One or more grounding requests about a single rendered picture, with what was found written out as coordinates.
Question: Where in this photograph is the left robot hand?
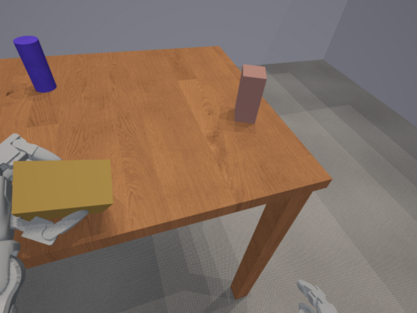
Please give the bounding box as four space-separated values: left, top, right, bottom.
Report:
0 134 89 246

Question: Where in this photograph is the robot left forearm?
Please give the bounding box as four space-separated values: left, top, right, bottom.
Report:
0 240 26 313

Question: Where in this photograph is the table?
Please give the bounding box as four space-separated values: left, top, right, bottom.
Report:
0 46 332 300

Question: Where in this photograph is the sponge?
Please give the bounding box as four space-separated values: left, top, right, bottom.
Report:
12 160 113 221

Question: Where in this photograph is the right robot hand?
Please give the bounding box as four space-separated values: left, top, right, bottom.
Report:
297 279 339 313

